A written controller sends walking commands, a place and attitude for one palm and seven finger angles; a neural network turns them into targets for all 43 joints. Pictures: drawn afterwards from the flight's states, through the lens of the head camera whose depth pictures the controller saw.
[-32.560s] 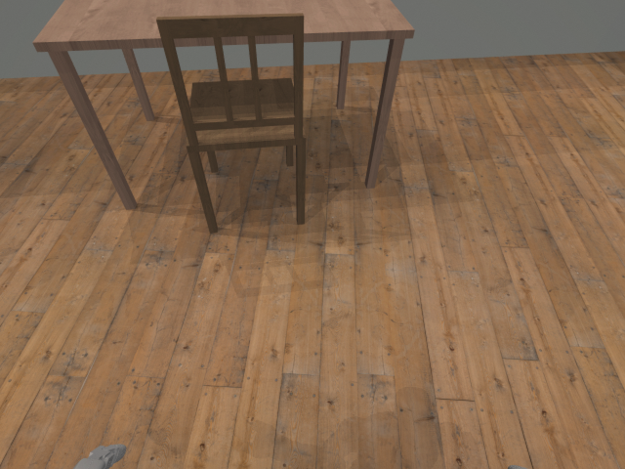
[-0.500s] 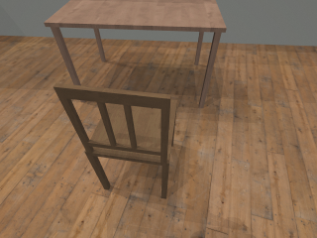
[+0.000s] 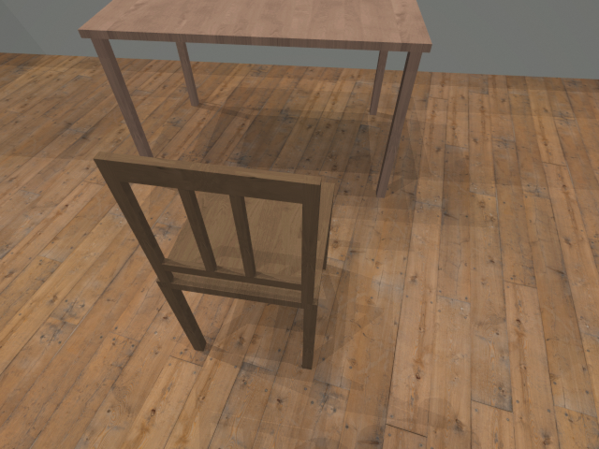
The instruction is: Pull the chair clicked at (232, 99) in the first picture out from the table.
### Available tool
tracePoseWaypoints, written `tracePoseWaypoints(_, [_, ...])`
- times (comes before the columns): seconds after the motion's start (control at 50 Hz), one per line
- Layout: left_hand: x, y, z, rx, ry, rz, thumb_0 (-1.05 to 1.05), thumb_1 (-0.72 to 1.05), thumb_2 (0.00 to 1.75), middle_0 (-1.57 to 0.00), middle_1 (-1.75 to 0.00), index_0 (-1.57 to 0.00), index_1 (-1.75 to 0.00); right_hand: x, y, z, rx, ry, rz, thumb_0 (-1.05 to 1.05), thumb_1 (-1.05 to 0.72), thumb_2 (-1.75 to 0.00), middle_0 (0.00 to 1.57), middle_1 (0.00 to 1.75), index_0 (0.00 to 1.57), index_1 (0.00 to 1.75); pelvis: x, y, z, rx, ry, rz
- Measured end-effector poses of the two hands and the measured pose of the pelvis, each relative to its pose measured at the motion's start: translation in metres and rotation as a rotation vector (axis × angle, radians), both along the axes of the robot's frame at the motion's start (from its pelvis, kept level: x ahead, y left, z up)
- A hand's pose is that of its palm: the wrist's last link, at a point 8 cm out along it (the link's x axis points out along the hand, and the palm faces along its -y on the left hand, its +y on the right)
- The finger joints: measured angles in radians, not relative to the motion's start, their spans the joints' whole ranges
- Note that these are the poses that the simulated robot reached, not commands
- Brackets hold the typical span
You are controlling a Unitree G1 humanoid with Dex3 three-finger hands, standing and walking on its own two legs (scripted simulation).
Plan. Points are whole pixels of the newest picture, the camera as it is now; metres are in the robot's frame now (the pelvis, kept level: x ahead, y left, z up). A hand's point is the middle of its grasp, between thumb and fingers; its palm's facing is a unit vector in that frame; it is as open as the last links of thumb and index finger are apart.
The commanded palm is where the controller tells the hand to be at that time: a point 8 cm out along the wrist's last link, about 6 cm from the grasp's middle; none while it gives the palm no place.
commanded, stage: look to check the result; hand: left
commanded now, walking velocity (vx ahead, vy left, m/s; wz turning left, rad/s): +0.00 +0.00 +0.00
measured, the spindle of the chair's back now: (199, 232) +0.52 +0.24 -0.10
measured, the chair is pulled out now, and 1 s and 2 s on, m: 0.64 0.64 0.64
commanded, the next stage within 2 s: stand and wait in 0.52 s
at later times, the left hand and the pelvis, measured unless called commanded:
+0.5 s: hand out of the picture +0.00 +0.16 -0.17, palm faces +0.06 -0.98 -0.17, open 7.3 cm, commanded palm none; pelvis +0.01 +0.00 +0.00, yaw +0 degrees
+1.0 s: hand out of the picture -0.01 +0.15 -0.17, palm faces +0.07 -0.98 -0.18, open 7.3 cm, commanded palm none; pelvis +0.01 -0.01 +0.00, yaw +0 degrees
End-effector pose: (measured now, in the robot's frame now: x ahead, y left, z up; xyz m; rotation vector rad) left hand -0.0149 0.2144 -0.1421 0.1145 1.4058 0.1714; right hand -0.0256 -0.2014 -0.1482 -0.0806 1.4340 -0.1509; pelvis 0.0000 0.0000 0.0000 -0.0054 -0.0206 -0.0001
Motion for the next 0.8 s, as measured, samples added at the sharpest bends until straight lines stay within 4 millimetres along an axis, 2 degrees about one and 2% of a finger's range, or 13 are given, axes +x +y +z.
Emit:
tracePoseWaypoints(0.38, [0.006, -0.008, -0.002, -0.019, -0.002, 0.003, 0.00, 0.91, 0.90, -0.20, -0.30, -0.20, -0.30, 0.012, -0.004, 0.001, -0.009, -0.007, 0.006, 0.01, -0.91, -0.90, 0.20, 0.30, 0.19, 0.30, 0.006, -0.002, 0.001, 0.001, -0.003, 0.002])
tracePoseWaypoints(0.8, [0.006, -0.007, 0.001, -0.004, -0.005, 0.008, 0.00, 0.91, 0.90, -0.20, -0.30, -0.20, -0.30, 0.008, -0.005, 0.000, 0.000, 0.003, 0.007, 0.01, -0.91, -0.90, 0.20, 0.30, 0.19, 0.30, 0.005, -0.004, 0.001, 0.003, -0.007, 0.004])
